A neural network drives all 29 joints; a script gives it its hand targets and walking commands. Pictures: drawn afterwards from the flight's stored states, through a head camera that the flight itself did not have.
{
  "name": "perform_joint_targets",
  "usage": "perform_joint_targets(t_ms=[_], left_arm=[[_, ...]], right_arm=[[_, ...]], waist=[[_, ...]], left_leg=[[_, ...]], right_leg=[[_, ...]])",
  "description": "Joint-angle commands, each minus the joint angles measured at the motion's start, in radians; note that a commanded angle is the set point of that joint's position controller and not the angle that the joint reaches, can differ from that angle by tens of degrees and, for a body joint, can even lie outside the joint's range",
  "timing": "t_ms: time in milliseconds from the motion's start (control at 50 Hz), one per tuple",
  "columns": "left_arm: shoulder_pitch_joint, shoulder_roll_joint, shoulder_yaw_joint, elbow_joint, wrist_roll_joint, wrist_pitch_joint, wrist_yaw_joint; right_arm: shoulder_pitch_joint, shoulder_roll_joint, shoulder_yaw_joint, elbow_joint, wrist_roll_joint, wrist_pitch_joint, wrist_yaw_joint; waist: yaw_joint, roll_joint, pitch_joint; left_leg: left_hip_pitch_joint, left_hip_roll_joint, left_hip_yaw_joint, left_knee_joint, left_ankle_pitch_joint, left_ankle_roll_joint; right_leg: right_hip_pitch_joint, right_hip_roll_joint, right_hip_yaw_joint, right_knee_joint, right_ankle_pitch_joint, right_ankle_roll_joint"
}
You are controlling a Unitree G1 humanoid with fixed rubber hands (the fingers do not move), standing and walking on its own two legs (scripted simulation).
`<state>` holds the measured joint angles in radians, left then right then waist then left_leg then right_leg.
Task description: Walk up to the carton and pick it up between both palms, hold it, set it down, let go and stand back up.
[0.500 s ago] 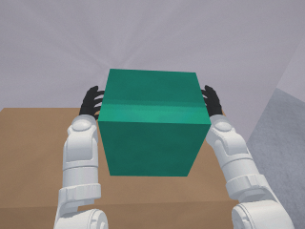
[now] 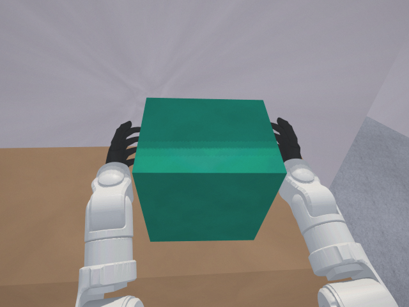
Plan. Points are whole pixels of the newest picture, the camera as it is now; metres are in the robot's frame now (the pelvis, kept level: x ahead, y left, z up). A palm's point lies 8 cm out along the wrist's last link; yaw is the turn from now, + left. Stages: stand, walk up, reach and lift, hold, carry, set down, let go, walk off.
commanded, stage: hold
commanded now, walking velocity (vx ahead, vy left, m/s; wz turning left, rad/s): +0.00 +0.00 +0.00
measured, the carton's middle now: (204, 174) +0.37 +0.01 +0.12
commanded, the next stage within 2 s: set down in 0.42 s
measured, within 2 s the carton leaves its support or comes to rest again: neither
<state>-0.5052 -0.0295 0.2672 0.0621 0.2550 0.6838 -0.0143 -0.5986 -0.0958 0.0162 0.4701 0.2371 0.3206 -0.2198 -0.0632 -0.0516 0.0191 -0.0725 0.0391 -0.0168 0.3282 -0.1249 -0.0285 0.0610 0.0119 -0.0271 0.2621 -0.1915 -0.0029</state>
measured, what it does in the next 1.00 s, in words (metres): stands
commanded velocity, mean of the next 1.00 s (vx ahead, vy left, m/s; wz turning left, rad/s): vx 0.00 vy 0.00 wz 0.00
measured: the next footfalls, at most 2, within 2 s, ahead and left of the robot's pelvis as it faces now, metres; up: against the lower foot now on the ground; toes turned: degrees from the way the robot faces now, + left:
none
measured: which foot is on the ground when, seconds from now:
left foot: down 0.00-1.00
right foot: down 0.00-1.00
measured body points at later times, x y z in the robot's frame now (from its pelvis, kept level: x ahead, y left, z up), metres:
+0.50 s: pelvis -0.01 +0.00 +0.00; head -0.06 +0.03 +0.45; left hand +0.37 +0.18 +0.19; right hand +0.37 -0.14 +0.19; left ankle +0.04 +0.13 -0.75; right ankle -0.02 -0.12 -0.75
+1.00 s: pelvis +0.02 -0.01 +0.00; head +0.01 +0.02 +0.45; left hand +0.38 +0.19 +0.12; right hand +0.41 -0.13 +0.11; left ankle +0.04 +0.13 -0.75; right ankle -0.02 -0.12 -0.75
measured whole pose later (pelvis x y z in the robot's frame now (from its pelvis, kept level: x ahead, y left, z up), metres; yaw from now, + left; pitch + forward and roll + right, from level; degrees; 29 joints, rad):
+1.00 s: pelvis +0.02 -0.01 +0.00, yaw +1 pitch -4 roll +0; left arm -0.45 -0.05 0.24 0.22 0.26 0.36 0.01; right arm -0.53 -0.04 -0.07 0.67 0.08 -0.08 -0.16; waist 0.04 -0.06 0.06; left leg -0.09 0.03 -0.02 0.28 -0.11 -0.04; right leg 0.04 0.01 -0.05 0.22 -0.19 -0.01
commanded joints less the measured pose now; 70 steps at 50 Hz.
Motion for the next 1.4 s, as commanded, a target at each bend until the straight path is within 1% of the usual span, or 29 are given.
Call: perform_joint_targets(t_ms=[0,80,120,160,180,200,240,280,360,400,500,520,560,680,700,720,760,780,900,960,1000,1060,1080,1200,1260,1280,1300,1340,1380], left_arm=[[-0.670,-0.524,-0.477,-0.059,-0.130,-0.064,-0.133],[-0.752,-0.525,-0.493,-0.137,-0.156,-0.095,-0.138],[-0.742,-0.523,-0.495,-0.148,-0.154,-0.092,-0.138],[-0.737,-0.475,-0.418,-0.043,-0.111,-0.084,-0.151],[-0.747,-0.486,-0.427,-0.064,-0.117,-0.081,-0.156],[-0.755,-0.500,-0.445,-0.068,-0.121,-0.083,-0.158],[-0.780,-0.487,-0.401,-0.010,-0.090,-0.079,-0.167],[-0.754,-0.486,-0.385,0.013,-0.088,-0.075,-0.168],[-0.759,-0.546,-0.444,-0.017,-0.119,-0.082,-0.153],[-0.768,-0.528,-0.417,0.017,-0.093,-0.075,-0.154],[-0.738,-0.503,-0.396,0.031,-0.097,-0.129,-0.205],[-0.734,-0.509,-0.387,0.032,-0.085,-0.147,-0.207],[-0.697,-0.511,-0.378,0.044,-0.070,-0.180,-0.201],[-0.584,-0.500,-0.343,0.119,-0.012,-0.258,-0.185],[-0.588,-0.500,-0.355,0.108,-0.017,-0.265,-0.175],[-0.557,-0.483,-0.356,0.115,0.005,-0.270,-0.173],[-0.531,-0.502,-0.382,0.122,-0.006,-0.286,-0.165],[-0.537,-0.501,-0.388,0.137,-0.002,-0.292,-0.162],[-0.564,-0.558,-0.523,0.005,-0.081,-0.390,-0.102],[-0.579,-0.558,-0.531,-0.021,-0.104,-0.401,-0.100],[-0.584,-0.568,-0.579,-0.075,-0.116,-0.415,-0.097],[-0.537,-0.507,-0.495,-0.002,-0.078,-0.400,-0.118],[-0.537,-0.521,-0.497,-0.010,-0.074,-0.395,-0.127],[-0.444,-0.478,-0.411,0.052,-0.042,-0.375,-0.185],[-0.463,-0.464,-0.353,0.081,-0.030,-0.376,-0.201],[-0.435,-0.467,-0.325,0.120,-0.007,-0.369,-0.200],[-0.502,-0.450,-0.325,0.088,-0.018,-0.380,-0.192],[-0.520,-0.464,-0.316,0.167,-0.011,-0.403,-0.182],[-0.551,-0.482,-0.310,0.183,-0.018,-0.429,-0.171]], right_arm=[[-0.800,0.583,0.369,-0.339,0.038,-0.060,0.136],[-0.858,0.624,0.375,-0.396,0.039,-0.077,0.131],[-0.862,0.642,0.402,-0.406,0.050,-0.081,0.124],[-0.848,0.628,0.378,-0.310,0.028,-0.067,0.119],[-0.836,0.627,0.369,-0.318,0.027,-0.073,0.114],[-0.880,0.618,0.368,-0.338,0.026,-0.079,0.116],[-0.845,0.605,0.309,-0.231,-0.012,-0.066,0.113],[-0.864,0.601,0.316,-0.245,-0.013,-0.076,0.127],[-0.910,0.590,0.318,-0.273,0.013,-0.095,0.127],[-0.885,0.570,0.294,-0.188,-0.002,-0.093,0.135],[-0.848,0.572,0.210,-0.219,-0.092,-0.174,0.145],[-0.854,0.577,0.209,-0.201,-0.096,-0.194,0.158],[-0.854,0.564,0.216,-0.239,-0.114,-0.257,0.172],[-0.737,0.508,0.184,-0.079,-0.181,-0.387,0.207],[-0.745,0.493,0.188,-0.087,-0.180,-0.401,0.210],[-0.730,0.497,0.182,-0.052,-0.195,-0.417,0.209],[-0.695,0.459,0.184,-0.038,-0.203,-0.446,0.205],[-0.708,0.470,0.170,-0.037,-0.211,-0.461,0.204],[-0.740,0.506,0.288,-0.188,-0.173,-0.550,0.179],[-0.747,0.536,0.329,-0.225,-0.162,-0.534,0.174],[-0.702,0.560,0.364,-0.246,-0.148,-0.534,0.159],[-0.683,0.559,0.339,-0.175,-0.185,-0.507,0.150],[-0.685,0.563,0.340,-0.180,-0.186,-0.505,0.151],[-0.648,0.594,0.374,-0.148,-0.177,-0.490,0.122],[-0.639,0.556,0.328,-0.078,-0.200,-0.491,0.129],[-0.621,0.558,0.314,-0.054,-0.204,-0.490,0.137],[-0.630,0.523,0.272,-0.024,-0.215,-0.494,0.144],[-0.655,0.523,0.215,0.007,-0.255,-0.520,0.161],[-0.701,0.518,0.189,-0.011,-0.266,-0.547,0.176]], waist=[[0.013,0.024,-0.365],[-0.002,0.047,-0.500],[0.026,0.063,-0.517],[0.026,0.018,-0.411],[0.008,0.043,-0.418],[0.024,0.050,-0.439],[0.000,0.042,-0.352],[0.021,0.039,-0.385],[-0.006,0.082,-0.462],[0.007,0.097,-0.383],[-0.014,0.061,-0.365],[0.026,0.072,-0.347],[0.039,0.091,-0.389],[0.089,0.088,-0.304],[0.061,0.075,-0.312],[0.076,0.083,-0.299],[0.045,0.078,-0.313],[0.061,0.076,-0.305],[0.079,0.092,-0.564],[0.089,0.063,-0.582],[0.080,0.090,-0.641],[0.085,0.041,-0.549],[0.107,0.043,-0.550],[0.115,-0.008,-0.466],[0.087,-0.005,-0.388],[0.116,-0.008,-0.338],[0.086,0.025,-0.342],[0.088,0.027,-0.315],[0.103,0.032,-0.379]], left_leg=[[0.213,-0.058,0.036,-0.011,0.168,0.017],[0.245,-0.072,0.039,0.018,0.217,0.015],[0.256,-0.073,0.045,0.029,0.257,0.007],[0.212,-0.073,0.049,0.001,0.169,0.035],[0.222,-0.081,0.062,-0.002,0.147,0.029],[0.209,-0.080,0.051,0.004,0.178,0.024],[0.197,-0.070,0.052,-0.024,0.101,0.034],[0.185,-0.071,0.056,-0.019,0.097,0.038],[0.245,-0.066,0.044,0.008,0.202,0.008],[0.229,-0.054,0.045,0.001,0.168,0.007],[0.222,-0.071,0.091,-0.075,0.076,0.026],[0.208,-0.070,0.092,-0.073,0.073,0.031],[0.228,-0.073,0.108,-0.051,0.162,0.013],[0.201,-0.047,0.114,-0.067,0.213,0.003],[0.240,-0.046,0.112,-0.056,0.260,-0.013],[0.247,-0.040,0.102,-0.061,0.313,-0.009],[0.290,-0.033,0.095,-0.038,0.384,-0.023],[0.266,-0.034,0.101,-0.035,0.358,-0.019],[0.342,-0.037,0.075,0.053,0.672,-0.042],[0.295,-0.046,0.079,0.044,0.578,-0.022],[0.299,-0.053,0.065,0.066,0.651,-0.035],[0.191,-0.061,0.078,0.013,0.431,0.001],[0.186,-0.064,0.090,0.009,0.404,0.007],[0.101,-0.081,0.089,-0.019,0.377,0.026],[0.104,-0.078,0.097,-0.037,0.336,0.026],[0.110,-0.074,0.093,-0.045,0.326,0.026],[0.125,-0.065,0.110,-0.050,0.321,0.024],[0.123,-0.056,0.108,-0.063,0.272,0.021],[0.137,-0.052,0.109,-0.049,0.291,0.017]], right_leg=[[-0.100,0.041,-0.035,-0.037,0.174,0.057],[-0.074,0.034,-0.041,-0.012,0.299,0.068],[-0.041,0.049,-0.042,0.001,0.325,0.071],[-0.057,0.021,-0.023,-0.010,0.312,0.084],[-0.072,0.014,-0.021,-0.011,0.293,0.085],[-0.062,0.025,-0.027,-0.006,0.282,0.078],[-0.104,0.014,-0.034,-0.024,0.179,0.081],[-0.097,0.025,-0.032,-0.028,0.168,0.069],[-0.097,0.044,-0.057,-0.023,0.196,0.057],[-0.103,0.047,-0.049,-0.028,0.117,0.045],[-0.060,0.032,-0.069,-0.063,0.049,0.047],[-0.071,0.030,-0.069,-0.064,0.024,0.044],[-0.048,0.037,-0.077,-0.054,0.075,0.038],[-0.035,0.036,-0.085,-0.072,0.039,0.017],[-0.039,0.046,-0.099,-0.075,0.053,0.018],[-0.055,0.053,-0.102,-0.082,0.069,0.016],[-0.061,0.058,-0.115,-0.088,0.085,0.016],[-0.055,0.048,-0.104,-0.084,0.067,0.012],[-0.012,0.057,-0.103,-0.030,0.316,0.015],[0.010,0.031,-0.084,-0.016,0.384,0.021],[0.050,0.037,-0.072,0.009,0.510,0.030],[0.074,0.003,-0.055,0.021,0.513,0.044],[0.084,0.000,-0.053,0.028,0.523,0.049],[0.169,-0.027,-0.031,0.064,0.777,0.080],[0.123,-0.023,-0.039,0.041,0.689,0.083],[0.095,-0.018,-0.039,0.024,0.620,0.074],[0.062,-0.016,-0.044,0.014,0.552,0.073],[0.006,-0.001,-0.058,-0.018,0.387,0.059],[0.005,0.004,-0.067,-0.022,0.382,0.049]])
